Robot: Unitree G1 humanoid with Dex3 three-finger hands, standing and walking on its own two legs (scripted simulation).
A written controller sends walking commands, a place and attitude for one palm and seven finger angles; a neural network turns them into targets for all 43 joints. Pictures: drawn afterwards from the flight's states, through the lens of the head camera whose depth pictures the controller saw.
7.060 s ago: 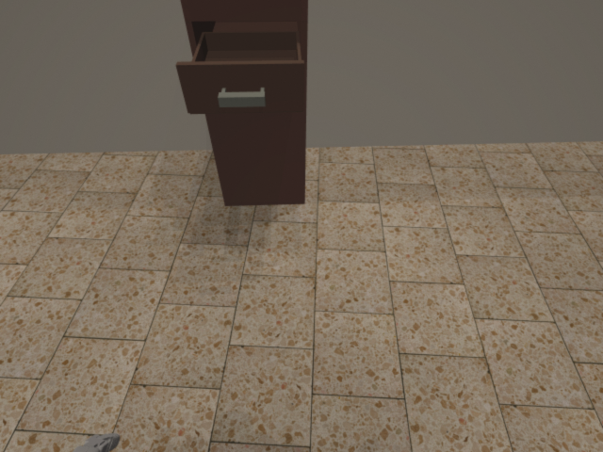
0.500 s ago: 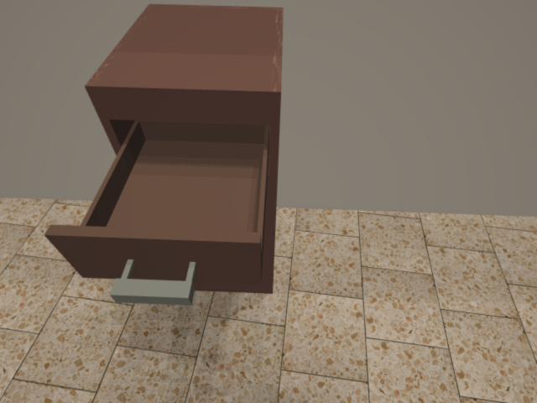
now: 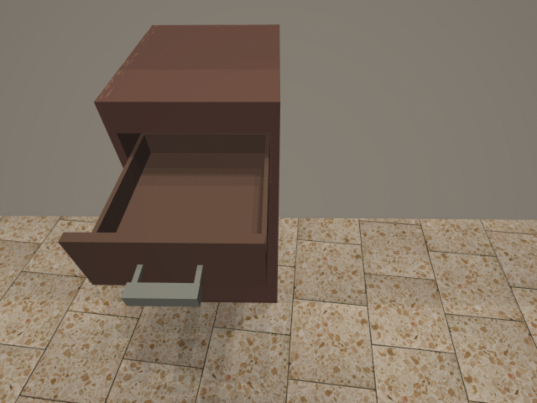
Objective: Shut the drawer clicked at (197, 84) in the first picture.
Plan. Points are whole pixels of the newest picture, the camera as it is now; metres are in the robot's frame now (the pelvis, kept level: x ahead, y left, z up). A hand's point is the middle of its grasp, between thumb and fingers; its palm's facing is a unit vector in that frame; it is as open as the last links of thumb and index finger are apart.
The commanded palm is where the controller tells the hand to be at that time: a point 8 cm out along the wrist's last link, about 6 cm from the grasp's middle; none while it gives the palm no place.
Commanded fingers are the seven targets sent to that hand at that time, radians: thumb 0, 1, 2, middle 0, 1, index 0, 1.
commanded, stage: come to a stop and stand still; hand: left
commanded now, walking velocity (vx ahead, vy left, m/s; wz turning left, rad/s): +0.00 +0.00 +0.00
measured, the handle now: (166, 282) +0.31 +0.20 -0.02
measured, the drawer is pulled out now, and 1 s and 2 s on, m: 0.30 0.30 0.30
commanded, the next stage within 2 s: look again from close up in 1.14 s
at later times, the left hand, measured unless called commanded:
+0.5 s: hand out of the picture +0.03 +0.17 -0.16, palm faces +0.00 -0.98 -0.20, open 7.3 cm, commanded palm none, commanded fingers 0.00 0.90 0.90 -0.20 -0.30 -0.20 -0.30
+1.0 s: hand out of the picture +0.03 +0.15 -0.16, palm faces +0.03 -0.99 -0.16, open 7.3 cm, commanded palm none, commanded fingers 0.00 0.90 0.90 -0.20 -0.30 -0.20 -0.30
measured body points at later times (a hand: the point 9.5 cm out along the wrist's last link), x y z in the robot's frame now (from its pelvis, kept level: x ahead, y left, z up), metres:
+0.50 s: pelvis +0.02 +0.00 +0.01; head +0.03 -0.01 +0.46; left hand +0.03 +0.22 -0.14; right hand +0.00 -0.22 -0.15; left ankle +0.04 +0.09 -0.73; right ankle +0.03 -0.11 -0.73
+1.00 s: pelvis +0.04 -0.01 +0.01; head +0.05 -0.01 +0.46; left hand +0.03 +0.20 -0.15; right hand +0.04 -0.22 -0.15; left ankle +0.04 +0.09 -0.73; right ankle +0.03 -0.11 -0.73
